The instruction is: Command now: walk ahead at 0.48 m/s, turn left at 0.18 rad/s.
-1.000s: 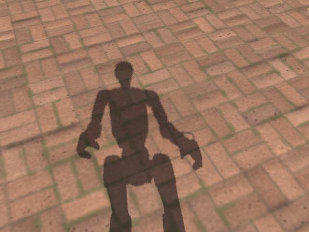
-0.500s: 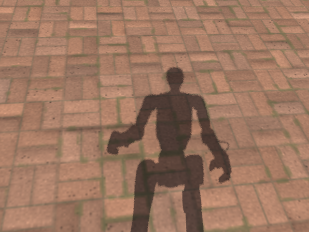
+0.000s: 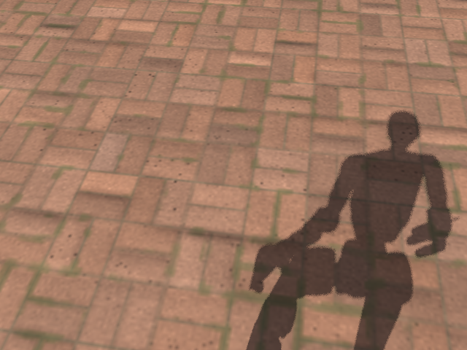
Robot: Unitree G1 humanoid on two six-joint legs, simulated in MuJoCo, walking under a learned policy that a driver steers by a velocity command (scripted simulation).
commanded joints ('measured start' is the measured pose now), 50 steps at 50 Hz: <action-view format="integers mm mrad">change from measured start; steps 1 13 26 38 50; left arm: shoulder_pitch -62 175 -131 -253 -287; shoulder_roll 167 41 80 89 104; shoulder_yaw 31 -34 -26 -18 -9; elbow -60 -41 -64 -72 34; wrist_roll -11 2 14 10 6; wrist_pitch -13 12 53 87 78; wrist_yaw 8 12 17 16 14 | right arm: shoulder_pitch -73 233 -25 84 61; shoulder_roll -14 -273 -116 -61 -57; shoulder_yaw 11 -72 -22 9 1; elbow -97 -40 30 146 229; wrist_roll -10 -15 -25 -26 -22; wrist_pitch -24 -16 -27 35 77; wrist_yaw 13 20 4 -20 -37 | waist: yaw -13 -119 -38 -79 -63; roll -130 281 24 -155 -62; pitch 41 -395 -84 -125 -77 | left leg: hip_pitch -81 985 394 330 432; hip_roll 43 333 107 -37 -21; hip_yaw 11 -630 19 35 32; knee -175 -629 -758 -567 -598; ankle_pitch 124 -26 794 10 184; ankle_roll -14 314 209 -4 3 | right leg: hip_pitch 8 -470 -276 26 -9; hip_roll -255 1 -120 -217 -132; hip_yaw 181 48 43 220 123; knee -170 892 415 156 193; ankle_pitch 223 -343 165 398 412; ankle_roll -193 19 80 -130 -81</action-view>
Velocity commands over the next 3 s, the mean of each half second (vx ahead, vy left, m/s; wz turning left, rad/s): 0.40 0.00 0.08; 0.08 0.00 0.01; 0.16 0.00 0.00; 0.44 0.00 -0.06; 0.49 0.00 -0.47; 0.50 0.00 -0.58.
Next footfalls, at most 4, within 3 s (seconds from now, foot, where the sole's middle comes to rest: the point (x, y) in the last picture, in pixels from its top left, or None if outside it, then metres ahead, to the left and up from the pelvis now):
0.22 left None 0.31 0.15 -0.78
0.66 right None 0.46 -0.07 -0.78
1.96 left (206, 249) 0.80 0.18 -0.78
2.52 right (293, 191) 1.05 -0.11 -0.78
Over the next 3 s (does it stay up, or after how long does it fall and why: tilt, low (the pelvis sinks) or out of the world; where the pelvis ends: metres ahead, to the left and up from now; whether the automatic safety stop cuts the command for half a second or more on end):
stays up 1.19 -0.07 -0.02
